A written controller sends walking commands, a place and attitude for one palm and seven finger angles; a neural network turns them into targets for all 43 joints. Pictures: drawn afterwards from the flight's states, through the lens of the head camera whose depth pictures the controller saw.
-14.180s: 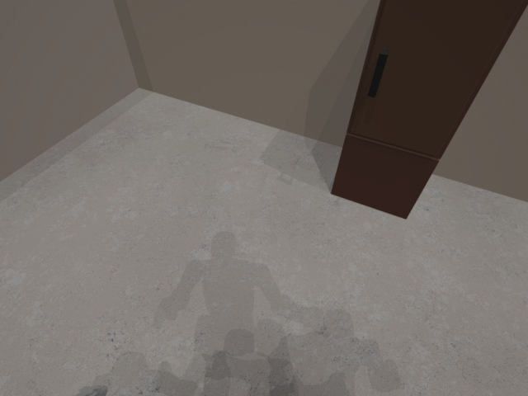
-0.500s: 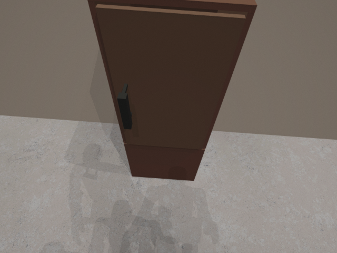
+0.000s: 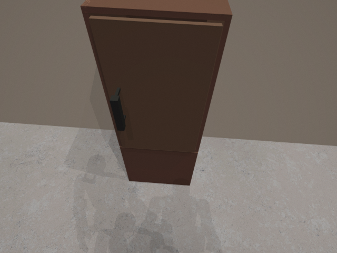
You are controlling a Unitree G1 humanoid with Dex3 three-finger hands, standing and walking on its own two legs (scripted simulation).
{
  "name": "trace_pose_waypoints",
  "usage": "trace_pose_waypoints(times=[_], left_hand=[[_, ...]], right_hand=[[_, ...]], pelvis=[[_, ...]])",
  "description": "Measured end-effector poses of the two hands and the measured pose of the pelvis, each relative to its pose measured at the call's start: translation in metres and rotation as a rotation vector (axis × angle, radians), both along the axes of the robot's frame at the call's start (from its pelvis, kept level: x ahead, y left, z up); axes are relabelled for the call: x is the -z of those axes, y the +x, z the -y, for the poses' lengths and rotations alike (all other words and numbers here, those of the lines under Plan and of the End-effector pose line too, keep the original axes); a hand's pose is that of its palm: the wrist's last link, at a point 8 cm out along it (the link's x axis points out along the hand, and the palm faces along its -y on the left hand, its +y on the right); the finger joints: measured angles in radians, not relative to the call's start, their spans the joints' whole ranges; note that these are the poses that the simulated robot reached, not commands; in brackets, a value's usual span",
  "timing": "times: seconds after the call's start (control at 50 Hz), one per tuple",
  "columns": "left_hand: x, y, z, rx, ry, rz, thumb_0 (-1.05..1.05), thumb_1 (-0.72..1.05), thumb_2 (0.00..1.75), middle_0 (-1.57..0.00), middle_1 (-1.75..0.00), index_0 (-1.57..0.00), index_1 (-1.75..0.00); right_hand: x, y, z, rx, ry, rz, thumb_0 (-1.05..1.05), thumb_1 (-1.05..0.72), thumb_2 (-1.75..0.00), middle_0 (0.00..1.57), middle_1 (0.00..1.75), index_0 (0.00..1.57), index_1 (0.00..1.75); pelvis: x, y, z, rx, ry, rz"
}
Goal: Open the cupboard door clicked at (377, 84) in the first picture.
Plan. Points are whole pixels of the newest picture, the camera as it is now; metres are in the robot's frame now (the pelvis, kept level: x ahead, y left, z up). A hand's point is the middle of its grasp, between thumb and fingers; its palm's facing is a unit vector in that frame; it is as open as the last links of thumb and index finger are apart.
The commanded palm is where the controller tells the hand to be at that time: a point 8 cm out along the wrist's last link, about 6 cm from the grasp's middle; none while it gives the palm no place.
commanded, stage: come to a stop and stand still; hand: left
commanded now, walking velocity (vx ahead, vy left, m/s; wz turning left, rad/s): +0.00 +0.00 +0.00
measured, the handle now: (119, 109) +0.57 +0.23 -0.06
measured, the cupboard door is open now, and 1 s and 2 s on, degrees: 0 0 0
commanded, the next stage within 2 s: look again from close up in 0.16 s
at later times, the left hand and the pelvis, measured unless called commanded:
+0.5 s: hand out of the picture -0.03 +0.20 -0.18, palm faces -0.03 -0.98 -0.19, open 16.4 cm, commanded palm none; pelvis +0.00 +0.03 +0.00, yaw -1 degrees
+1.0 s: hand out of the picture +0.05 +0.22 -0.12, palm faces +0.05 -0.98 -0.21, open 16.9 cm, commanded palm +0.11 +0.27 -0.07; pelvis +0.00 +0.05 -0.01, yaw -1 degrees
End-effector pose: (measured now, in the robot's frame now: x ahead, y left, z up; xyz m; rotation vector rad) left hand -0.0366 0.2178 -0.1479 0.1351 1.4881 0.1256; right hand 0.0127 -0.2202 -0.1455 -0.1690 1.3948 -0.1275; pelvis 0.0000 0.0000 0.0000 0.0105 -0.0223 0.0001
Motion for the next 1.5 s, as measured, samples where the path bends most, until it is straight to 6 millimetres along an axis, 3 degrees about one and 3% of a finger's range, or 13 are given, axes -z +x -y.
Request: trace_pose_waypoints(times=[0.16, 0.28, 0.46, 0.62, 0.88, 0.92, 0.98, 1.12, 1.18, 1.24, 1.34, 1.42, 1.5], left_hand=[[0.000, -0.011, 0.009, -0.033, -0.017, -0.006, -0.05, -0.52, 0.29, -0.15, -0.30, -0.15, -0.30], [0.000, -0.011, 0.011, -0.033, -0.019, -0.005, -0.04, -0.51, 0.30, -0.15, -0.30, -0.15, -0.30], [-0.001, 0.000, -0.018, 0.039, 0.011, 0.023, -0.05, -0.51, 0.30, -0.15, -0.30, -0.15, -0.30], [-0.009, 0.004, -0.046, 0.021, 0.052, 0.037, -0.06, -0.53, 0.29, -0.15, -0.30, -0.15, -0.30], [-0.006, 0.005, -0.042, 0.016, 0.025, 0.016, -0.04, -0.52, 0.29, -0.15, -0.30, -0.14, -0.30], [-0.016, 0.022, -0.041, 0.071, 0.012, 0.131, -0.09, -0.56, 0.28, -0.15, -0.30, -0.15, -0.30], [-0.047, 0.059, -0.048, 0.062, 0.044, 0.397, -0.16, -0.62, 0.24, -0.15, -0.31, -0.15, -0.32], [-0.114, 0.186, -0.059, -0.014, 0.033, 1.146, -0.09, -0.55, 0.25, -0.16, -0.38, -0.16, -0.38], [-0.121, 0.216, -0.050, 0.025, -0.058, 1.425, -0.06, -0.53, 0.27, -0.16, -0.42, -0.16, -0.42], [-0.108, 0.218, -0.041, 0.136, -0.129, 1.550, -0.04, -0.51, 0.29, -0.17, -0.46, -0.17, -0.46], [-0.070, 0.188, -0.048, 0.107, -0.160, 1.382, -0.02, -0.50, 0.30, -0.19, -0.53, -0.19, -0.54], [-0.075, 0.165, -0.066, 0.046, -0.043, 1.351, -0.01, -0.50, 0.30, -0.20, -0.59, -0.20, -0.60], [-0.089, 0.170, -0.074, 0.093, -0.002, 1.440, -0.01, -0.50, 0.30, -0.20, -0.65, -0.20, -0.66]], right_hand=[[-0.001, -0.038, -0.012, 0.016, 0.031, -0.078, 0.00, -0.92, -0.90, 0.20, 0.30, 0.19, 0.30], [0.000, -0.055, -0.024, 0.036, 0.053, -0.116, 0.00, -0.91, -0.90, 0.20, 0.30, 0.20, 0.30], [0.011, -0.040, -0.047, 0.072, 0.073, 0.012, 0.00, -0.91, -0.90, 0.20, 0.30, 0.19, 0.30], [0.012, -0.037, -0.063, 0.044, 0.086, 0.006, 0.01, -0.92, -0.90, 0.20, 0.30, 0.20, 0.30], [0.008, -0.024, -0.058, 0.031, 0.054, -0.003, 0.00, -0.91, -0.90, 0.20, 0.30, 0.20, 0.30], [0.002, -0.014, -0.048, 0.043, 0.011, 0.081, 0.01, -0.93, -0.90, 0.20, 0.30, 0.20, 0.30], [-0.010, 0.015, -0.029, 0.072, -0.055, 0.300, 0.02, -0.93, -0.90, 0.20, 0.30, 0.20, 0.30], [-0.038, 0.114, 0.004, -0.070, -0.144, 0.697, 0.01, -0.92, -0.90, 0.20, 0.30, 0.20, 0.30], [-0.046, 0.154, 0.010, -0.148, -0.150, 0.828, 0.01, -0.91, -0.90, 0.20, 0.30, 0.19, 0.30], [-0.046, 0.186, 0.009, -0.209, -0.144, 0.920, 0.01, -0.91, -0.90, 0.20, 0.30, 0.19, 0.30], [-0.033, 0.215, -0.007, -0.236, -0.095, 0.962, 0.01, -0.91, -0.90, 0.20, 0.30, 0.20, 0.30], [-0.011, 0.211, -0.026, -0.253, -0.043, 0.904, 0.01, -0.91, -0.90, 0.20, 0.30, 0.20, 0.30], [0.020, 0.188, -0.038, -0.270, 0.001, 0.797, 0.01, -0.91, -0.90, 0.20, 0.30, 0.20, 0.30]], pelvis=[[-0.002, -0.004, 0.001, -0.004, -0.005, -0.007], [-0.001, -0.004, -0.002, 0.001, -0.010, -0.013], [0.005, -0.005, -0.027, 0.015, -0.018, -0.005], [0.002, -0.001, -0.041, 0.020, -0.003, -0.004], [0.001, 0.003, -0.047, 0.026, -0.004, -0.006], [0.003, 0.004, -0.047, 0.036, -0.003, -0.008], [0.007, 0.005, -0.047, 0.025, -0.002, -0.018], [0.031, -0.007, -0.041, -0.017, -0.005, -0.138], [0.053, -0.013, -0.035, -0.005, -0.003, -0.211], [0.078, -0.017, -0.028, 0.006, -0.004, -0.261], [0.101, -0.019, -0.021, -0.002, -0.015, -0.283], [0.105, -0.021, -0.017, -0.020, -0.041, -0.294], [0.109, -0.028, -0.016, -0.035, -0.062, -0.315]])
